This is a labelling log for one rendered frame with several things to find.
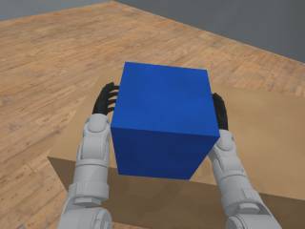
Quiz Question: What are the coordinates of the robot right upper arm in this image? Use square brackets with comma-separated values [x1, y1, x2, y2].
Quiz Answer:
[225, 214, 281, 229]

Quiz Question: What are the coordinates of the robot left upper arm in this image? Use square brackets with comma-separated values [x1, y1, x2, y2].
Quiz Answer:
[57, 207, 112, 229]

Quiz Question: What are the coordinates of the robot left hand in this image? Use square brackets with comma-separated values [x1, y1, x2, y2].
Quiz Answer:
[92, 82, 120, 115]

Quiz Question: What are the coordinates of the carton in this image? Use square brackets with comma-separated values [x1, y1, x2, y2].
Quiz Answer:
[110, 62, 220, 180]

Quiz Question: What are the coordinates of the pedestal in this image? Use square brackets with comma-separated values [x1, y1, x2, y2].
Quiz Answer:
[47, 69, 305, 229]

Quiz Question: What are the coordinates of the robot left forearm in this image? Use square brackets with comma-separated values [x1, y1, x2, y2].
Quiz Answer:
[56, 114, 111, 229]

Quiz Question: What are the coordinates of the robot right forearm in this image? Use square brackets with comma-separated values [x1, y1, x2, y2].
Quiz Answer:
[208, 129, 282, 229]

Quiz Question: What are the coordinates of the robot right hand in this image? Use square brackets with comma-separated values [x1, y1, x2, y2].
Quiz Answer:
[212, 93, 229, 131]

